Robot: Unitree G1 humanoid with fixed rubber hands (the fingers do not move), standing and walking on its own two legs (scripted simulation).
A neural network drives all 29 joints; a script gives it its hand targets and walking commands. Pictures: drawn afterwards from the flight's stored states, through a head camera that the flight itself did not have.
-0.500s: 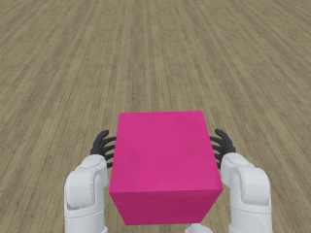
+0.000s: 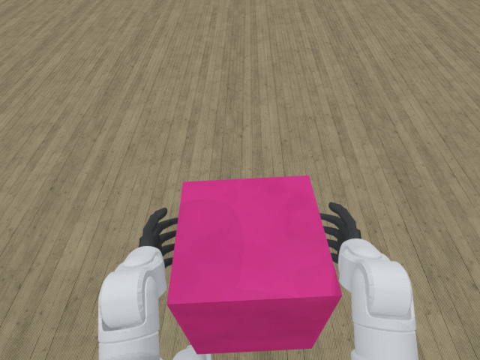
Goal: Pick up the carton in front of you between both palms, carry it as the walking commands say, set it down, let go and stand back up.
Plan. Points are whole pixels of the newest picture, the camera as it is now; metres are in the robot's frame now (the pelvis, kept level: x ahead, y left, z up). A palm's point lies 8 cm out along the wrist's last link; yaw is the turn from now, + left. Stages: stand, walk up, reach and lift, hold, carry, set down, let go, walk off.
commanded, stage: carry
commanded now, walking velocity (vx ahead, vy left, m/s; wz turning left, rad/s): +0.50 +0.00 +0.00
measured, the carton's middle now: (250, 269) +0.27 +0.00 -0.01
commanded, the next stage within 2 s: none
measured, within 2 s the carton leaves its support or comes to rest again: neither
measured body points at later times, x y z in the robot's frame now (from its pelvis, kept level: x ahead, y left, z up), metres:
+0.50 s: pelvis +0.34 +0.06 +0.00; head +0.36 +0.08 +0.45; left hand +0.63 +0.19 +0.07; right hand +0.61 -0.11 +0.07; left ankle +0.33 +0.12 -0.75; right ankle +0.37 -0.11 -0.68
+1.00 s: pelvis +0.68 -0.01 +0.00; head +0.70 -0.03 +0.45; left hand +0.95 +0.14 +0.05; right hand +0.95 -0.16 +0.04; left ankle +0.69 +0.15 -0.67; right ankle +0.67 -0.08 -0.75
